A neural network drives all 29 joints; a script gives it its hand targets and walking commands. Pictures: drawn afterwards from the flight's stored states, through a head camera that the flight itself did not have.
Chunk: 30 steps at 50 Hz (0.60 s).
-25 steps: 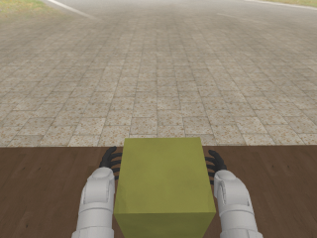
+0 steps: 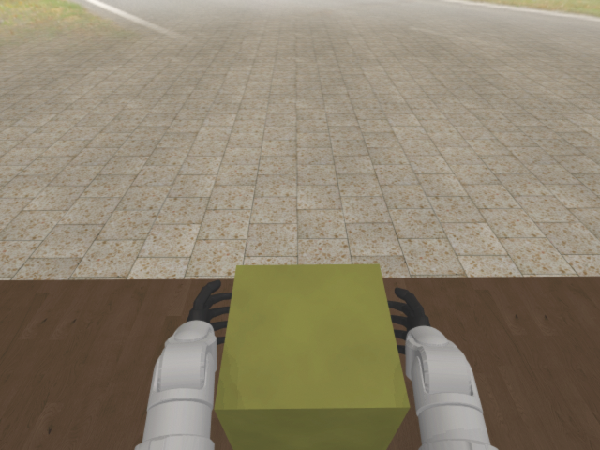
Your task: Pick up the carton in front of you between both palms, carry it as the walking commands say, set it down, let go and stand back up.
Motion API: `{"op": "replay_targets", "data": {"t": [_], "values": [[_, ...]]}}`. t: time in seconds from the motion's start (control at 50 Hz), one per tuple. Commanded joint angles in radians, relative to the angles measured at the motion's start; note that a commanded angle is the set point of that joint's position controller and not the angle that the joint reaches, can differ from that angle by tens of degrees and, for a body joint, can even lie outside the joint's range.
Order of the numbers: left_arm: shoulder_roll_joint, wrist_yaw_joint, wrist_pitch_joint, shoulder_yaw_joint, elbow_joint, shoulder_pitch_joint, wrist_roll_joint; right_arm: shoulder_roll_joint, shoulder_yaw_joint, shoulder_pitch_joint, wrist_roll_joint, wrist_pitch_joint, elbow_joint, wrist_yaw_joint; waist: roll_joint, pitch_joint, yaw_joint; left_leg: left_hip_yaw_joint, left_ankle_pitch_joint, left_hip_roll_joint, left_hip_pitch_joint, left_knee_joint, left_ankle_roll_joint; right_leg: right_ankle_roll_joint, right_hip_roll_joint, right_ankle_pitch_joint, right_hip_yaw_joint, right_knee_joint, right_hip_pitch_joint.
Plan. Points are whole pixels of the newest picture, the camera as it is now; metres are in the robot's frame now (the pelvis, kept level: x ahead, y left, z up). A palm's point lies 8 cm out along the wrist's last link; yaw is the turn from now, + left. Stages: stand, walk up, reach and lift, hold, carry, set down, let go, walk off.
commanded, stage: hold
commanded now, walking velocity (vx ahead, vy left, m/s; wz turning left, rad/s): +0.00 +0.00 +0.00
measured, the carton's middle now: (308, 368) +0.28 +0.00 -0.03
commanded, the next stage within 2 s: carry in 0.12 s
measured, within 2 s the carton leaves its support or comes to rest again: neither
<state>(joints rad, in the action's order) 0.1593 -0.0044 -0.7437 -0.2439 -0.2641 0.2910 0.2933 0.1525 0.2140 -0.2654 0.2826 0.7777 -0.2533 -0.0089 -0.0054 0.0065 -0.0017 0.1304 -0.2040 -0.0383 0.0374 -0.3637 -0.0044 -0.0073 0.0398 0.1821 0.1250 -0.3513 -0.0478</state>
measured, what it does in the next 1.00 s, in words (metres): walks ahead: right foot, then left foot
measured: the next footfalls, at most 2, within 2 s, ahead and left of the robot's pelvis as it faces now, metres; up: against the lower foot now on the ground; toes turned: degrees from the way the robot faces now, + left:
right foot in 0.52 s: +0.14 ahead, -0.10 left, +0.00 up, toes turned -7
left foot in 0.84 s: +0.40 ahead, +0.14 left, +0.00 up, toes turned +12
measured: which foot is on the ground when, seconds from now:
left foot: down 0.00-0.52, up 0.54-0.82, down 0.84-1.00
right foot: down 0.00-0.32, up 0.34-0.50, down 0.52-0.86, up 0.88-1.00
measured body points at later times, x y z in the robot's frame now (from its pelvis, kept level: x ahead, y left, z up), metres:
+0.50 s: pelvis +0.08 +0.01 +0.00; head +0.06 +0.01 +0.45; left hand +0.38 +0.17 +0.07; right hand +0.37 -0.14 +0.07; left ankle +0.01 +0.13 -0.75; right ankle +0.09 -0.09 -0.74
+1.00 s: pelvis +0.35 +0.07 +0.00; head +0.37 +0.08 +0.45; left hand +0.64 +0.22 +0.07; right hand +0.63 -0.09 +0.06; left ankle +0.36 +0.13 -0.75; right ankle +0.27 -0.06 -0.66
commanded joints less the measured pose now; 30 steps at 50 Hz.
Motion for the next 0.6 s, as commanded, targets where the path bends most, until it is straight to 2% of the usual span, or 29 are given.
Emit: {"op": "replay_targets", "data": {"t": [0.0,0.08,0.1,0.12,0.14,0.16,0.22,0.24,0.26,0.28,0.3,0.32,0.34,0.36,0.38,0.4,0.44,0.46,0.48,0.5,0.52,0.54,0.56,0.58], "values": [[0.942,-0.248,0.012,0.524,-0.016,0.436,-0.262,0.911,-0.525,-0.548,-0.281,-0.054,0.069,0.25,0.001,0.204,0.001,-0.055,0.167,-0.047,0.009,0.053,-0.016,-0.004,0.048,-0.14,-0.049,0.038,0.067],[0.944,-0.249,0.013,0.52,-0.023,0.446,-0.26,0.912,-0.522,-0.557,-0.278,-0.055,0.062,0.251,0.001,0.201,0.001,-0.055,0.153,-0.047,0.014,0.053,-0.014,-0.002,0.047,-0.125,-0.05,0.037,0.063],[0.938,-0.247,0.01,0.532,-0.018,0.45,-0.272,0.909,-0.521,-0.566,-0.276,-0.054,0.062,0.25,0.035,0.169,0.003,-0.019,-0.024,0.109,0.152,-0.016,0.002,0.012,-0.116,0.053,-0.022,-0.032,-0.073],[0.936,-0.245,0.009,0.533,-0.012,0.448,-0.277,0.91,-0.522,-0.568,-0.282,-0.054,0.071,0.249,0.036,0.175,0.001,0.009,-0.244,0.108,0.18,0.01,0.013,0.022,-0.13,0.284,0.027,0.017,-0.117],[0.942,-0.241,0.008,0.553,0.012,0.453,-0.286,0.916,-0.544,-0.574,-0.295,-0.053,0.096,0.247,0.034,0.161,-0.001,0.005,-0.423,0.086,0.233,0.012,0.018,0.03,-0.123,0.486,0.04,0.037,-0.167],[0.944,-0.235,0.005,0.575,0.045,0.466,-0.297,0.916,-0.571,-0.586,-0.31,-0.051,0.124,0.245,0.039,0.149,-0.002,-0.01,-0.476,0.074,0.275,-0.01,0.019,0.037,-0.131,0.564,0.052,0.042,-0.19],[0.948,-0.213,-0.029,0.659,0.147,0.444,-0.347,0.925,-0.666,-0.593,-0.375,-0.016,0.227,0.233,0.124,0.261,-0.006,-0.134,-0.217,0.032,0.273,-0.176,0.003,0.074,-0.196,0.441,0.099,0.068,-0.127],[0.94,-0.203,-0.051,0.69,0.186,0.429,-0.364,0.919,-0.7,-0.587,-0.403,0.005,0.264,0.228,0.142,0.295,-0.005,-0.169,-0.204,0.018,0.261,-0.169,0.001,0.088,-0.217,0.454,0.11,0.072,-0.124],[0.93,-0.194,-0.078,0.717,0.227,0.43,-0.383,0.908,-0.724,-0.587,-0.426,0.03,0.297,0.223,0.137,0.302,-0.004,-0.181,-0.221,0.018,0.237,-0.129,0.006,0.092,-0.219,0.481,0.093,0.064,-0.153],[0.917,-0.185,-0.109,0.742,0.266,0.435,-0.4,0.893,-0.743,-0.587,-0.443,0.058,0.328,0.217,0.106,0.291,-0.004,-0.167,-0.24,0.032,0.192,-0.083,0.015,0.08,-0.2,0.484,0.05,0.034,-0.213],[0.901,-0.179,-0.141,0.764,0.298,0.438,-0.42,0.87,-0.753,-0.581,-0.454,0.089,0.35,0.209,0.024,0.269,-0.002,-0.081,-0.313,0.092,0.144,-0.004,0.036,0.053,-0.157,0.456,-0.03,-0.059,-0.291],[0.885,-0.175,-0.174,0.785,0.329,0.456,-0.442,0.851,-0.761,-0.549,-0.464,0.121,0.361,0.2,-0.141,0.245,0.013,0.123,-0.436,0.225,0.084,0.104,0.086,0.01,-0.094,0.382,-0.141,-0.259,-0.409],[0.869,-0.171,-0.207,0.802,0.343,0.457,-0.463,0.828,-0.766,-0.526,-0.473,0.154,0.375,0.19,-0.243,0.204,0.026,0.302,-0.455,0.334,-0.009,0.186,0.145,-0.016,-0.049,0.319,-0.223,-0.387,-0.579],[0.866,-0.172,-0.236,0.823,0.374,0.474,-0.493,0.809,-0.768,-0.517,-0.479,0.181,0.404,0.18,-0.242,0.164,0.027,0.367,-0.322,0.381,-0.035,0.19,0.196,-0.005,-0.067,0.346,-0.212,-0.37,-0.655],[0.875,-0.174,-0.263,0.848,0.394,0.48,-0.526,0.804,-0.774,-0.512,-0.486,0.209,0.445,0.17,-0.192,0.17,0.03,0.324,-0.186,0.376,-0.05,0.172,0.208,0.0,-0.076,0.344,-0.21,-0.341,-0.637],[0.878,-0.174,-0.285,0.863,0.417,0.466,-0.555,0.811,-0.787,-0.509,-0.503,0.235,0.488,0.163,-0.151,0.201,0.032,0.245,-0.085,0.355,-0.071,0.149,0.194,0.001,-0.067,0.306,-0.222,-0.279,-0.591],[0.891,-0.169,-0.319,0.886,0.469,0.424,-0.588,0.815,-0.809,-0.496,-0.533,0.278,0.567,0.155,-0.153,0.274,0.028,0.07,0.047,0.281,-0.06,0.08,0.144,-0.001,-0.022,0.168,-0.284,-0.126,-0.424],[0.894,-0.164,-0.337,0.884,0.484,0.377,-0.59,0.82,-0.819,-0.469,-0.545,0.301,0.589,0.154,-0.149,0.314,0.017,-0.019,0.051,0.24,-0.005,0.029,0.12,-0.001,-0.01,0.082,-0.318,-0.032,-0.276],[0.892,-0.159,-0.354,0.878,0.501,0.342,-0.587,0.823,-0.822,-0.425,-0.551,0.32,0.6,0.156,-0.118,0.356,0.01,-0.091,-0.001,0.208,0.111,-0.035,0.097,0.004,-0.025,0.03,-0.315,0.013,-0.069],[0.883,-0.154,-0.373,0.866,0.508,0.298,-0.578,0.821,-0.822,-0.391,-0.553,0.337,0.606,0.16,-0.052,0.396,-0.006,-0.151,-0.051,0.181,0.29,-0.153,0.066,0.03,-0.104,0.048,-0.223,0.03,0.168],[0.858,-0.149,-0.385,0.846,0.513,0.247,-0.551,0.818,-0.83,-0.392,-0.562,0.359,0.638,0.17,0.164,0.401,-0.028,-0.248,-0.161,0.109,0.526,-0.402,0.018,0.116,-0.313,0.236,0.1,0.115,0.313],[0.839,-0.144,-0.394,0.828,0.52,0.23,-0.524,0.82,-0.841,-0.423,-0.579,0.38,0.661,0.181,0.296,0.324,-0.031,-0.264,-0.321,0.055,0.754,-0.517,0.007,0.221,-0.462,0.123,0.335,0.134,0.367],[0.881,-0.139,-0.411,0.832,0.548,0.25,-0.53,0.827,-0.842,-0.439,-0.6,0.394,0.659,0.189,0.211,0.276,-0.033,-0.203,-0.381,0.104,0.82,-0.596,0.028,0.267,-0.499,-0.005,0.339,0.118,0.338],[0.898,-0.136,-0.423,0.835,0.578,0.24,-0.536,0.835,-0.839,-0.421,-0.613,0.402,0.666,0.196,0.135,0.266,-0.036,-0.182,-0.37,0.131,0.825,-0.622,0.032,0.256,-0.48,-0.103,0.276,0.112,0.312]]}}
